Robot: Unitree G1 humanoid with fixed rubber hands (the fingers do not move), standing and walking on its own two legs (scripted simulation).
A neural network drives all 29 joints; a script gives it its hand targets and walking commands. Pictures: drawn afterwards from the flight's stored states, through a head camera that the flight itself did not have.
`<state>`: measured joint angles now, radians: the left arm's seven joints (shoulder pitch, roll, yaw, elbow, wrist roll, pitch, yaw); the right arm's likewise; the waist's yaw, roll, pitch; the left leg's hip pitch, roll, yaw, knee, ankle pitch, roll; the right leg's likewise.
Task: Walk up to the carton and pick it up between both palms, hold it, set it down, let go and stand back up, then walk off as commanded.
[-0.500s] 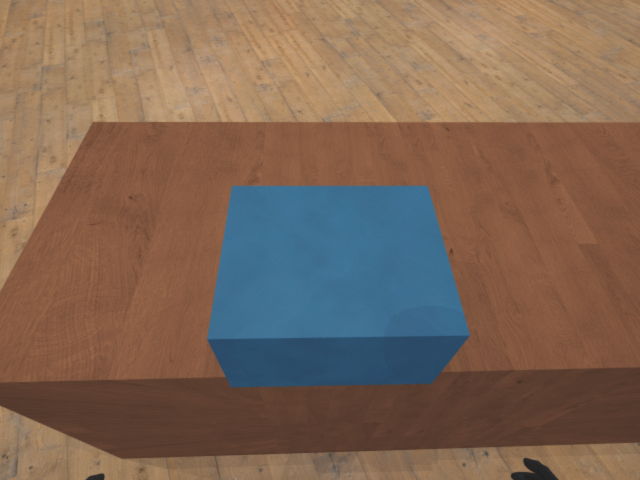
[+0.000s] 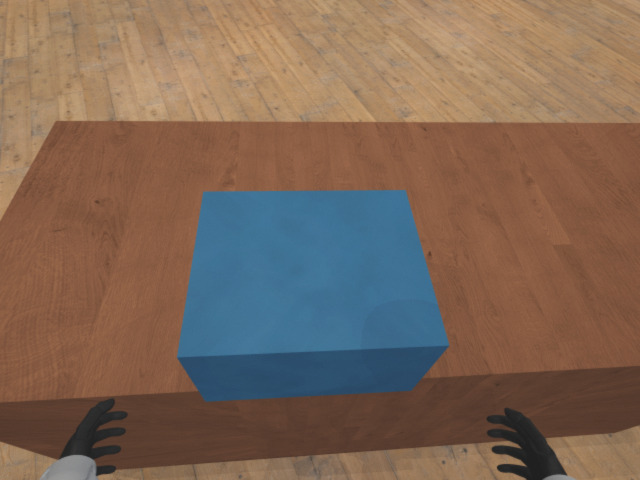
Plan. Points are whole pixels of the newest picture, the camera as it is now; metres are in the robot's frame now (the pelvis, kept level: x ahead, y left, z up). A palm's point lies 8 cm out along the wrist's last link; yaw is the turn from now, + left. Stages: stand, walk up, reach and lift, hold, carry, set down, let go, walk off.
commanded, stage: reach and lift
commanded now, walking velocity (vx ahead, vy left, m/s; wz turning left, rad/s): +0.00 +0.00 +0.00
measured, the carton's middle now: (308, 292) +0.37 +0.03 -0.03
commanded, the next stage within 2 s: none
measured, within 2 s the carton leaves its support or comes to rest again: neither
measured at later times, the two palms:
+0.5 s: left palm (78, 458) +0.16 +0.28 -0.05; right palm (533, 458) +0.17 -0.25 -0.04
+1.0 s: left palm (82, 455) +0.15 +0.27 -0.02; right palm (527, 460) +0.17 -0.23 -0.02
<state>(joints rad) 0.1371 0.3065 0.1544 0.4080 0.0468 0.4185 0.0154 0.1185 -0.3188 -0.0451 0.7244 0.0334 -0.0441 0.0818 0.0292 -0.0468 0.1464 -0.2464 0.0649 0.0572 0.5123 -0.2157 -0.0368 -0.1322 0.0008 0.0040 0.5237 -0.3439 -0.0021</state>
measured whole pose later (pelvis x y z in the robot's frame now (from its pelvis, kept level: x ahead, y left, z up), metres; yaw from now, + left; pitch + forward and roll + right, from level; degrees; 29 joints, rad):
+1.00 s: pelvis +0.01 +0.01 +0.01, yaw -1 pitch -5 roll +0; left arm 0.33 0.29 0.03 0.42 -0.18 -0.25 0.00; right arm 0.33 -0.24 0.01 0.47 0.26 -0.33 0.04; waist 0.05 -0.02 0.06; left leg -0.12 0.05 0.08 0.36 -0.16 -0.03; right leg -0.01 -0.01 0.03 0.36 -0.28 0.01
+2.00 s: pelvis +0.02 +0.00 +0.01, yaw -1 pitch -3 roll +1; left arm 0.17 0.34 0.13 0.09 -0.24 0.06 -0.05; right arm 0.14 -0.31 0.02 0.12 0.34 0.00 -0.06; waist 0.06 0.00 0.06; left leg -0.09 0.06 0.08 0.29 -0.14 -0.04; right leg 0.01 0.00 0.02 0.30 -0.26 0.00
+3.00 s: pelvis +0.01 +0.00 +0.01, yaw +0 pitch +2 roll +0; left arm -0.47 0.39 0.17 0.54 -0.22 0.21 -0.06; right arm -0.47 -0.37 0.09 0.61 0.41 0.05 -0.09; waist 0.06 -0.01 0.03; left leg -0.26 0.07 0.05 0.35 -0.13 -0.04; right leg -0.12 0.01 0.00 0.31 -0.23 0.00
